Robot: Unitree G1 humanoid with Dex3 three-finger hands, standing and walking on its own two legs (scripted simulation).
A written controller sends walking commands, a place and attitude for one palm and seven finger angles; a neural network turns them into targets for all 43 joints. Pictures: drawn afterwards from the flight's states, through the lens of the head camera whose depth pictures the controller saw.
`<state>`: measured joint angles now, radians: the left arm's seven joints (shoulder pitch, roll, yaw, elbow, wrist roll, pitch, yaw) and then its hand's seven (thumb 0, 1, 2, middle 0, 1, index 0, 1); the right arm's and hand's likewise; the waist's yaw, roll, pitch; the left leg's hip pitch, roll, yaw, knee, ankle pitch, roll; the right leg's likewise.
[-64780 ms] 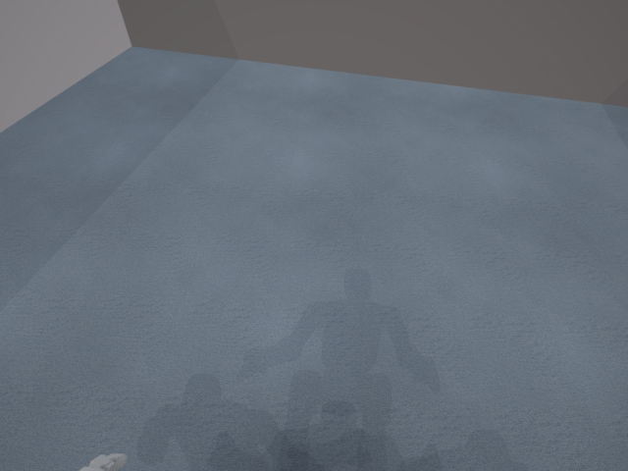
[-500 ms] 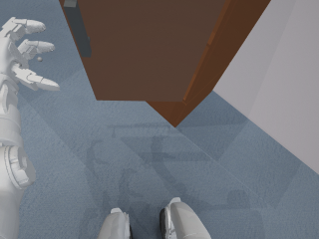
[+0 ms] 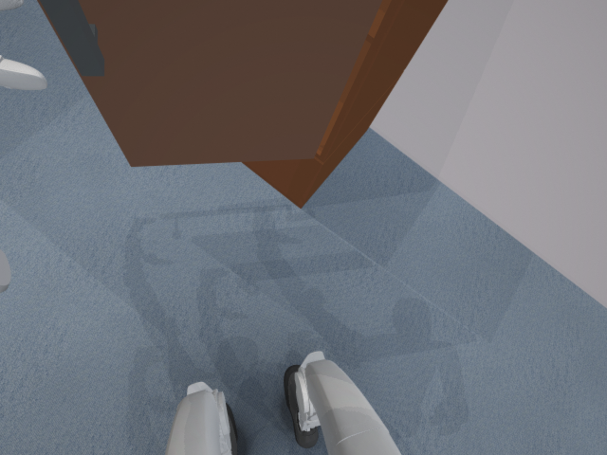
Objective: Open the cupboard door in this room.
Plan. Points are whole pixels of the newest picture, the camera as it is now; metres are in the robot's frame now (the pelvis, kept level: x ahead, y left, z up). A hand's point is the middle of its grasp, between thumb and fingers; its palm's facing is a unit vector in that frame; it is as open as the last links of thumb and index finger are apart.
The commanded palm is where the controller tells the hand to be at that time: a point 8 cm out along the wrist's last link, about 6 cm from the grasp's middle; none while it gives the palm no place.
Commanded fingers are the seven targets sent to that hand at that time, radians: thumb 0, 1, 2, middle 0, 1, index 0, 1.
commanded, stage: move the hooked fingers beside the handle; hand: left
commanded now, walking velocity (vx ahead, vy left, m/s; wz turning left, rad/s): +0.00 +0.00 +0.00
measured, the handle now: out of the picture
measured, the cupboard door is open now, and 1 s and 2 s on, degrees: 46 46 45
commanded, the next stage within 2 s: slide the fingers in behind the handle in 1.00 s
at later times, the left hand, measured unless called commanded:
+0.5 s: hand out of the picture +0.57 +0.23 +0.08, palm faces -0.05 -1.00 +0.01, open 14.0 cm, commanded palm +0.56 +0.25 +0.08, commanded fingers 0.00 -0.50 0.30 -0.30 -1.20 -0.30 -1.20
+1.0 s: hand out of the picture +0.57 +0.23 +0.09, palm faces -0.03 -1.00 -0.02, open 14.0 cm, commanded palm +0.57 +0.26 +0.08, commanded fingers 0.00 -0.50 0.30 -0.30 -1.20 -0.30 -1.20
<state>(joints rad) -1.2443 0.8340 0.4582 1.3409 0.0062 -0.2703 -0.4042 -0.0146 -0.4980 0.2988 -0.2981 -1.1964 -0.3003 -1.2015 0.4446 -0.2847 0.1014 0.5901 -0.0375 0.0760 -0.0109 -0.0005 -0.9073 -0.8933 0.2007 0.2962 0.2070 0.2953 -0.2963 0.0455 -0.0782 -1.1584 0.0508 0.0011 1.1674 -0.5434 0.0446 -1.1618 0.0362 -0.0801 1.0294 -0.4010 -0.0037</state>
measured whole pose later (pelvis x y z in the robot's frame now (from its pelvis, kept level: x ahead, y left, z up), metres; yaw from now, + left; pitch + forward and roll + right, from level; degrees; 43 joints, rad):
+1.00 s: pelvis +0.00 +0.00 +0.00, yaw +0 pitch +29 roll -6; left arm -1.18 0.81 0.46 1.32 -0.02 -0.30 -0.40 -0.01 -0.50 0.30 -0.30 -1.20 -0.30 -1.20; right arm 0.43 -0.28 0.10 0.59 -0.03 0.09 0.00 0.00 -0.91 -0.89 0.20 0.30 0.21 0.30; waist -0.28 0.04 -0.08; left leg -1.13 0.06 -0.01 1.16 -0.55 0.04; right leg -1.13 0.05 -0.09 1.02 -0.40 -0.01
